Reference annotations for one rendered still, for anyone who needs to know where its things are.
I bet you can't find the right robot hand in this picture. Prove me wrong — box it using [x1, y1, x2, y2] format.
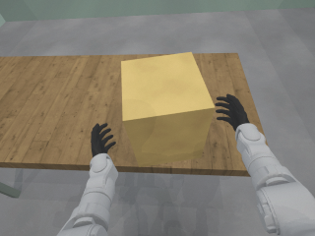
[215, 94, 250, 132]

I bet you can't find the right robot upper arm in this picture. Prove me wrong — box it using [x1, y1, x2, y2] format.
[255, 182, 315, 236]

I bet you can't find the table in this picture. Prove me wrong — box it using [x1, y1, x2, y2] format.
[0, 52, 268, 199]

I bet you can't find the left robot forearm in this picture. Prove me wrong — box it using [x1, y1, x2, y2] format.
[59, 153, 118, 232]

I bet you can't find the left robot upper arm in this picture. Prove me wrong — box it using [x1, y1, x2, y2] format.
[57, 223, 108, 236]

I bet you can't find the carton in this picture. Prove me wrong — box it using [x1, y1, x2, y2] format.
[121, 52, 215, 167]

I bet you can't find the right robot forearm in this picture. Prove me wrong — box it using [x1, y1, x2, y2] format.
[235, 123, 315, 206]

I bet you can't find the left robot hand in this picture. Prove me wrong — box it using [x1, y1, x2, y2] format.
[91, 123, 116, 157]

